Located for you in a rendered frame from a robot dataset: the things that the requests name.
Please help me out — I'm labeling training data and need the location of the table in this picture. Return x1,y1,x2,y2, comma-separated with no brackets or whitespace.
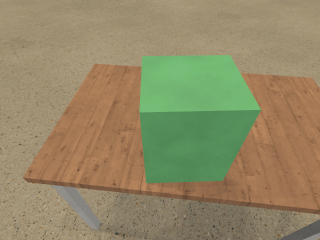
23,64,320,240

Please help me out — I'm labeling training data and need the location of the carton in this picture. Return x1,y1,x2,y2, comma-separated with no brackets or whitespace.
139,55,261,183

